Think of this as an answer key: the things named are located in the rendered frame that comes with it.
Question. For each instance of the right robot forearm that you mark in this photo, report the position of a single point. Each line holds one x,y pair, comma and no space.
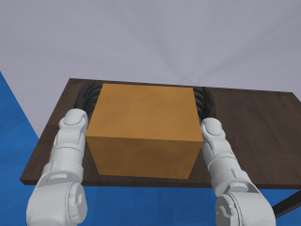
226,174

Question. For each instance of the left robot upper arm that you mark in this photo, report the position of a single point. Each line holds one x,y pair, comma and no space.
61,204

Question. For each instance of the left robot forearm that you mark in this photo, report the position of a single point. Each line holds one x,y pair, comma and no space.
66,157

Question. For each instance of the robot left hand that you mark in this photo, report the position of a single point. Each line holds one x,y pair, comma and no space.
84,101

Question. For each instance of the right robot upper arm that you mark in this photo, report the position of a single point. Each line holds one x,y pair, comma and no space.
243,209

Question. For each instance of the table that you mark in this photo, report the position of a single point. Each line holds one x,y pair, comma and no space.
263,128

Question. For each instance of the carton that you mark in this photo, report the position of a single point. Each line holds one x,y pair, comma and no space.
145,131

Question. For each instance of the robot right hand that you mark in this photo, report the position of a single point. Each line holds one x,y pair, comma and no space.
208,109

